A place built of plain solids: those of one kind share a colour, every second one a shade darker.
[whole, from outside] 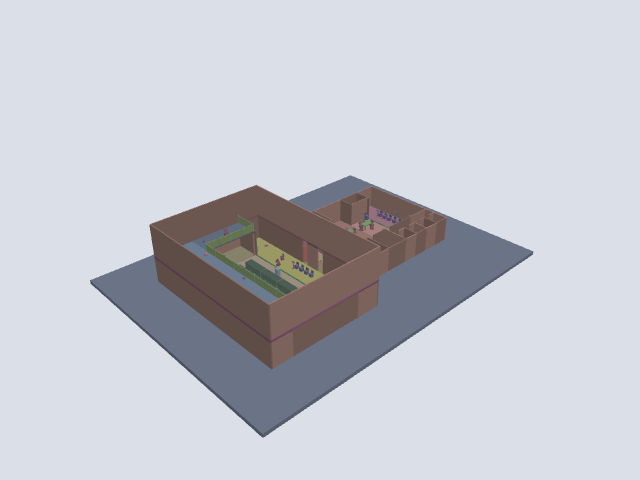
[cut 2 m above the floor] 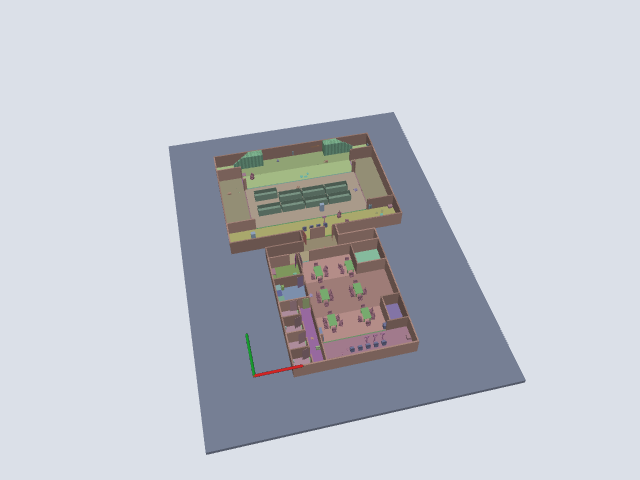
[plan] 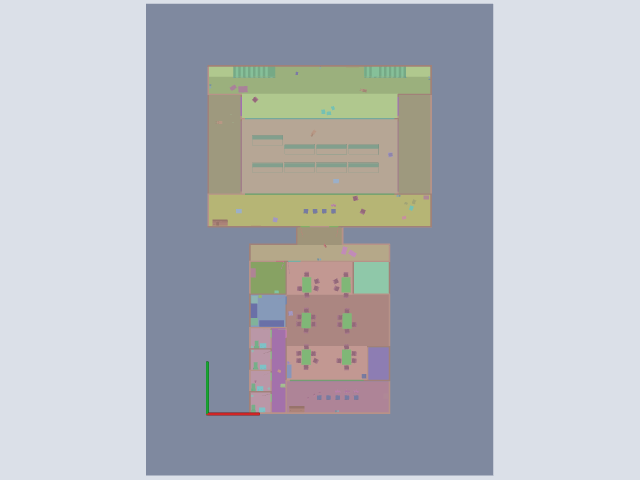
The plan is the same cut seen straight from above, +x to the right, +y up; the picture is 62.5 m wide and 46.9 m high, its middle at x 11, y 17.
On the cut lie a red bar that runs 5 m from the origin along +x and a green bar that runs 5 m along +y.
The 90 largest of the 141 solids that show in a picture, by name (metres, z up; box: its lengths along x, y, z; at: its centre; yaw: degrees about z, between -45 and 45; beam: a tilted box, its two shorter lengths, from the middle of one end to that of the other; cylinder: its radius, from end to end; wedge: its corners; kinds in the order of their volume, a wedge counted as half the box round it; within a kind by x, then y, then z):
{
 "under_1": {"box": [33.94, 46.09, 0.5], "at": [10.97, 17.05, -0.33]},
 "wall_1": {"box": [0.16, 3.05, 3.61], "at": [0.08, 19.89, 1.5]},
 "wall_2": {"box": [0.16, 15.56, 4.32], "at": [0.08, 26.15, 5.77]},
 "wall_3": {"box": [0.16, 9.62, 3.61], "at": [0.08, 26.36, 1.5]},
 "wall_4": {"box": [0.16, 2.63, 3.61], "at": [0.08, 32.62, 1.5]},
 "wall_5": {"box": [3.37, 0.13, 3.61], "at": [1.69, 31.23, 1.5]},
 "wall_6": {"box": [3.67, 0.13, 3.61], "at": [1.83, 21.48, 1.5]},
 "wall_7": {"box": [0.16, 1.95, 3.61], "at": [4.14, 1.14, 1.5]},
 "wall_8": {"box": [0.16, 1.96, 3.61], "at": [4.14, 3.22, 1.5]},
 "wall_9": {"box": [0.16, 1.96, 3.61], "at": [4.14, 5.31, 1.5]},
 "wall_10": {"box": [0.16, 1.96, 3.61], "at": [4.14, 7.4, 1.5]},
 "wall_11": {"box": [0.16, 3.14, 3.61], "at": [4.14, 10.08, 1.5]},
 "wall_12": {"box": [0.16, 3.07, 3.61], "at": [4.14, 13.31, 1.5]},
 "wall_13": {"box": [8.81, 0.031, 3.61], "at": [4.41, 18.23, 1.5]},
 "wall_14": {"box": [9.09, 0.13, 3.61], "at": [4.54, 18.3, 1.5]},
 "wall_15": {"box": [2.23, 0.13, 3.61], "at": [5.18, 2.17, 1.5]},
 "wall_16": {"box": [2.23, 0.13, 3.61], "at": [5.18, 4.26, 1.5]},
 "wall_17": {"box": [2.23, 0.13, 3.61], "at": [5.18, 6.36, 1.5]},
 "wall_18": {"box": [2.65, 0.13, 3.61], "at": [5.39, 14.91, 1.5]},
 "wall_19": {"box": [3.69, 0.13, 3.61], "at": [5.91, 8.45, 1.5]},
 "wall_20": {"box": [3.69, 0.13, 3.61], "at": [5.91, 11.71, 1.5]},
 "wall_21": {"box": [4.75, 0.16, 3.61], "at": [6.44, 16.58, 1.5]},
 "wall_22": {"box": [0.13, 3.05, 3.61], "at": [7.69, 1.69, 1.5]},
 "wall_23": {"box": [0.13, 4.12, 3.61], "at": [7.69, 5.4, 1.5]},
 "wall_24": {"box": [0.13, 2.22, 3.61], "at": [7.69, 9.62, 1.5]},
 "wall_25": {"box": [0.13, 3.07, 3.61], "at": [7.69, 13.31, 1.5]},
 "wall_26": {"box": [1.91, 0.13, 3.61], "at": [10.95, 18.3, 1.5]},
 "wall_27": {"box": [13.81, 0.16, 3.61], "at": [10.97, 0.08, 1.5]},
 "wall_28": {"box": [21.94, 0.16, 4.32], "at": [10.97, 18.29, 5.77]},
 "wall_29": {"box": [21.94, 0.16, 8.23], "at": [10.97, 34.01, 3.82]},
 "wall_30": {"box": [0.16, 1.55, 3.61], "at": [13.21, 17.43, 1.5]},
 "wall_31": {"box": [8.77, 0.13, 3.61], "at": [13.49, 14.91, 1.5]},
 "wall_32": {"box": [0.13, 3.07, 3.61], "at": [14.25, 13.31, 1.5]},
 "wall_33": {"box": [4.75, 0.16, 3.61], "at": [15.5, 16.58, 1.5]},
 "wall_34": {"box": [0.13, 3.17, 3.61], "at": [15.65, 4.92, 1.5]},
 "wall_35": {"box": [3.69, 0.13, 3.61], "at": [16.03, 11.71, 1.5]},
 "wall_36": {"box": [2.6, 0.13, 3.61], "at": [16.58, 3.27, 1.5]},
 "wall_37": {"box": [2.29, 0.13, 3.61], "at": [16.73, 6.58, 1.5]},
 "wall_38": {"box": [9.13, 0.13, 3.61], "at": [17.37, 18.3, 1.5]},
 "wall_39": {"box": [8.81, 0.031, 3.61], "at": [17.54, 18.23, 1.5]},
 "wall_40": {"box": [0.16, 3.05, 3.61], "at": [17.8, 1.69, 1.5]},
 "wall_41": {"box": [0.16, 3.17, 3.61], "at": [17.8, 4.92, 1.5]},
 "wall_42": {"box": [0.16, 5.01, 3.61], "at": [17.8, 9.14, 1.5]},
 "wall_43": {"box": [0.16, 3.07, 3.61], "at": [17.8, 13.31, 1.5]},
 "wall_44": {"box": [3.67, 0.13, 3.61], "at": [20.11, 21.48, 1.5]},
 "wall_45": {"box": [3.37, 0.13, 3.61], "at": [20.25, 31.23, 1.5]},
 "wall_46": {"box": [0.16, 3.05, 3.61], "at": [21.86, 19.89, 1.5]},
 "wall_47": {"box": [0.16, 15.56, 4.32], "at": [21.86, 26.15, 5.77]},
 "wall_48": {"box": [0.16, 9.62, 3.61], "at": [21.86, 26.36, 1.5]},
 "wall_49": {"box": [0.16, 2.63, 3.61], "at": [21.86, 32.62, 1.5]},
 "floor_chapel_1": {"box": [15.2, 7.25, 0.5], "at": [10.97, 25.18, -0.25]},
 "floor_school_1": {"box": [6.43, 3.2, 0.5], "at": [10.97, 13.25, -0.25]},
 "floor_school_2": {"box": [7.83, 3.3, 0.5], "at": [11.67, 4.99, -0.25]},
 "floor_school_3": {"box": [9.96, 5.01, 0.5], "at": [12.73, 9.14, -0.25]},
 "floor_back_rows_1": {"box": [2.39, 0.99, 0.5], "at": [1.35, 33.44, -0.25]},
 "floor_back_rows_2": {"box": [15.2, 2.37, 0.5], "at": [10.97, 30.11, -0.25]},
 "floor_back_rows_3": {"box": [21.62, 1.64, 0.5], "at": [10.97, 32.12, -0.25]},
 "floor_back_rows_4": {"box": [8.68, 0.99, 0.5], "at": [10.97, 33.44, -0.25]},
 "floor_back_rows_5": {"box": [2.39, 0.99, 0.5], "at": [20.59, 33.44, -0.25]},
 "floor_dais_1": {"box": [21.62, 3.05, 0.6], "at": [10.97, 19.89, -0.2]},
 "floor_side_1": {"box": [3.08, 9.62, 0.5], "at": [1.7, 26.36, -0.25]},
 "floor_side_2": {"box": [3.08, 9.62, 0.5], "at": [20.24, 26.36, -0.25]},
 "floor_platform_1": {"box": [9.96, 3.05, 0.6], "at": [12.73, 1.69, -0.2]},
 "upper_floor_gallery_1": {"box": [21.62, 4.14, 0.16], "at": [10.97, 30.87, 3.53]},
 "upper_floor_gallery_2": {"box": [3.21, 7.25, 0.16], "at": [20.18, 25.18, 3.53]},
 "floor_passage_1": {"box": [13.49, 1.52, 0.5], "at": [10.97, 15.74, -0.25]},
 "floor_passage_2": {"box": [4.32, 1.74, 0.5], "at": [10.97, 17.37, -0.25]},
 "floor_wc_1": {"box": [1.94, 1.95, 0.5], "at": [5.2, 1.14, -0.25]},
 "floor_wc_2": {"box": [1.94, 1.96, 0.5], "at": [5.2, 3.22, -0.25]},
 "floor_wc_3": {"box": [1.94, 1.96, 0.5], "at": [5.2, 5.31, -0.25]},
 "floor_wc_4": {"box": [1.94, 1.96, 0.5], "at": [5.2, 7.4, -0.25]},
 "stair_1": {"box": [0.74, 0.99, 3.31], "at": [6.26, 33.44, 1.35]},
 "stair_2": {"box": [1.46, 0.99, 2.71], "at": [16.04, 33.44, 1.05]},
 "floor_back_lobby_1": {"box": [1.33, 8.22, 0.5], "at": [6.96, 4.27, -0.25]},
 "floor_kitchen_1": {"box": [3.4, 3.14, 0.5], "at": [5.92, 10.08, -0.25]},
 "floor_deacons_1": {"box": [3.4, 3.07, 0.5], "at": [16.02, 13.31, -0.25]},
 "floor_vestry_1": {"box": [3.4, 3.07, 0.5], "at": [5.92, 13.31, -0.25]},
 "floor_stack_store_1": {"box": [2.0, 3.17, 0.5], "at": [16.71, 4.92, -0.25]},
 "stair_guard_1": {"box": [15.2, 0.08, 0.99], "at": [10.97, 28.84, 4.11]},
 "stair_guard_2": {"box": [0.08, 7.25, 0.99], "at": [18.61, 25.18, 4.11]},
 "piano_upright_1": {"box": [1.5, 0.36, 1.22], "at": [1.24, 18.56, 0.71]},
 "piano_upright_2": {"box": [1.5, 0.36, 1.22], "at": [8.74, 0.35, 0.71]},
 "floor_gap_dais_step_1": {"box": [14.6, 0.13, 0.6], "at": [10.97, 21.48, -0.2]},
 "wall_band_1": {"box": [21.94, 0.16, 0.31], "at": [10.97, 34.01, 3.46]},
 "box_pew_1": {"box": [2.94, 0.4, 0.44], "at": [5.88, 24.31, 0.22]},
 "box_pew_2": {"box": [2.94, 0.4, 0.44], "at": [9.01, 24.31, 0.22]},
 "floor_gap_rear_open_1": {"box": [14.6, 0.13, 0.5], "at": [10.97, 28.86, -0.25]},
 "fridge_1": {"box": [0.7, 0.75, 1.72], "at": [4.58, 9.01, 0.86]},
 "wall_foot_1": {"box": [21.94, 0.16, 0.17], "at": [10.97, 34.01, 3.54]},
 "floor_gap_platform_step_1": {"box": [7.23, 0.13, 0.6], "at": [11.66, 3.27, -0.2]}
}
